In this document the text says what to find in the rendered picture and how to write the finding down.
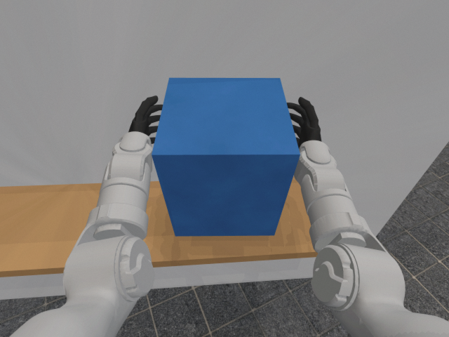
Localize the left robot forearm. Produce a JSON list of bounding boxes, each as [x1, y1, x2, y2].
[[63, 131, 152, 295]]

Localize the robot left hand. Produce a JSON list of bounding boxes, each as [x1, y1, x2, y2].
[[129, 95, 163, 144]]

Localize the table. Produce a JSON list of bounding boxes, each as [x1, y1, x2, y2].
[[0, 176, 318, 277]]

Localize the right robot forearm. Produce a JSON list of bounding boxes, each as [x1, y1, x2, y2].
[[294, 140, 406, 292]]

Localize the carton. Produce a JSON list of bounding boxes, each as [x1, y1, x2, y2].
[[152, 78, 300, 237]]

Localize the robot left upper arm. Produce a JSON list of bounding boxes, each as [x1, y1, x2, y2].
[[9, 235, 155, 337]]

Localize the robot right hand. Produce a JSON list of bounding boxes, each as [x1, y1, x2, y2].
[[287, 97, 322, 148]]

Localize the robot right upper arm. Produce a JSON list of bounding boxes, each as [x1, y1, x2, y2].
[[311, 243, 449, 337]]

